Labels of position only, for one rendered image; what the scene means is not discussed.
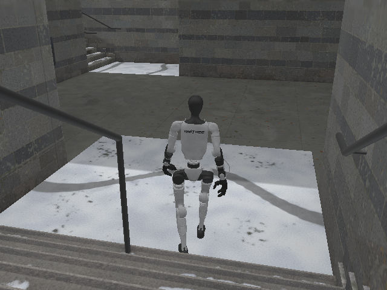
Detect stairs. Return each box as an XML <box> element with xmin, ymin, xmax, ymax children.
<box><xmin>85</xmin><ymin>42</ymin><xmax>115</xmax><ymax>71</ymax></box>
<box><xmin>0</xmin><ymin>225</ymin><xmax>346</xmax><ymax>290</ymax></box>

